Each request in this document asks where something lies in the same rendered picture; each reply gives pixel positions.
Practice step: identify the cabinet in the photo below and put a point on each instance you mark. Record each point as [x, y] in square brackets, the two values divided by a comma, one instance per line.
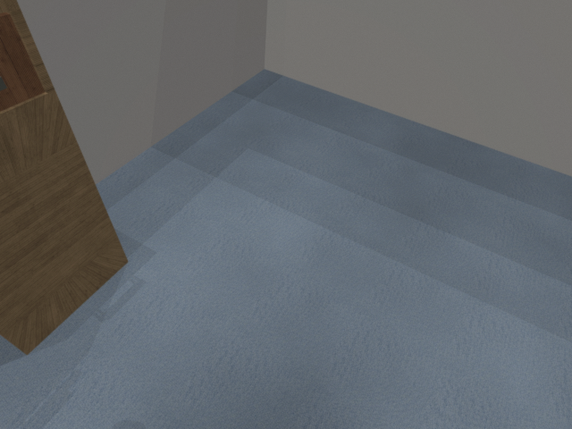
[58, 245]

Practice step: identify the drawer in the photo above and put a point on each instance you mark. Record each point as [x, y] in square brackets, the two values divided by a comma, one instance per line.
[16, 68]

